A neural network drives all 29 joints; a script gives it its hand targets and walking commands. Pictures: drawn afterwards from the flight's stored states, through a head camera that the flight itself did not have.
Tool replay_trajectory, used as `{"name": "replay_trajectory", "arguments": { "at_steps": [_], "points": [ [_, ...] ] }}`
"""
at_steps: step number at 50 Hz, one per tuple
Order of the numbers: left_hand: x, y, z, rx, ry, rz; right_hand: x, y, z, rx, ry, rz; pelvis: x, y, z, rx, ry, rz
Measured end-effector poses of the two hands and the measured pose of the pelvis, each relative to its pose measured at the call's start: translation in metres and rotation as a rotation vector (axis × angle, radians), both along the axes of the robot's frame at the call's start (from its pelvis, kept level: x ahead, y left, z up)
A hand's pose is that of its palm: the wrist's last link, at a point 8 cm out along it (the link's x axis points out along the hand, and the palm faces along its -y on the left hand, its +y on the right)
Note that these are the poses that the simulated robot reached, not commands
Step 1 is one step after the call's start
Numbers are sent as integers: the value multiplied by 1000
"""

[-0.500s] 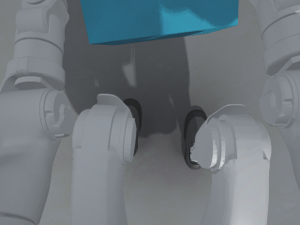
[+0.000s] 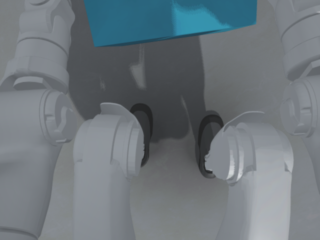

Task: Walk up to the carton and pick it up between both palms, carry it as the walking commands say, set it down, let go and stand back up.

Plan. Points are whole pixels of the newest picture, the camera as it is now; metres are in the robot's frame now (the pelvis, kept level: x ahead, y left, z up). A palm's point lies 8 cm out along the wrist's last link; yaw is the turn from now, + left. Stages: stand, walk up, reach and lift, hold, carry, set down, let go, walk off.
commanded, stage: set down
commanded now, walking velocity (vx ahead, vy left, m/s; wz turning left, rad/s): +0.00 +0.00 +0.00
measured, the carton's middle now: out of the picture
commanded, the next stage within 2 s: let go in 1.78 s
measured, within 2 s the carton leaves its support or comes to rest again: neither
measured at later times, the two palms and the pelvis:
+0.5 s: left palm out of the picture +0.52 +0.28 -0.17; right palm out of the picture +0.59 -0.15 -0.17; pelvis +0.00 +0.01 +0.00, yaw +0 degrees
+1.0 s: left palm out of the picture +0.53 +0.29 -0.01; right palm out of the picture +0.60 -0.16 -0.01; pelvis +0.00 +0.00 +0.09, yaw +0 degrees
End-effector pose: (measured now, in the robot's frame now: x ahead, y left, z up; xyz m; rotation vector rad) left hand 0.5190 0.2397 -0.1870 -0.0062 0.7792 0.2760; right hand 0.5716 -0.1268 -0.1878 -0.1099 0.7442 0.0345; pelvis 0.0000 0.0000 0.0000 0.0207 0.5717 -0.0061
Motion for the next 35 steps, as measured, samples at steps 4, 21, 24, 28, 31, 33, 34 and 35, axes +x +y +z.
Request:
{"name": "replay_trajectory", "arguments": {
  "at_steps": [4,21,24,28,31,33,34,35],
  "points": [
    [-1,11,3,19,-3,15,1,-4,0,-11,-4,-10,1,1,-1,0,11,2],
    [-3,35,7,29,-23,41,7,-24,7,-23,-25,-41,-4,5,-4,-5,5,5],
    [3,35,16,31,-56,41,12,-24,17,-20,-58,-41,-4,5,-3,-7,8,8],
    [11,36,38,32,-102,40,18,-23,39,-29,-95,-36,-3,5,3,-11,19,15],
    [14,39,59,33,-116,41,23,-22,61,-34,-103,-33,-1,4,11,-13,37,19],
    [13,41,73,34,-118,43,25,-22,76,-34,-102,-32,0,4,18,-14,54,21],
    [13,42,80,34,-118,43,25,-22,83,-34,-101,-32,1,4,22,-14,65,22],
    [12,44,86,35,-117,43,26,-23,89,-33,-99,-32,1,4,26,-15,75,22]
  ]
}}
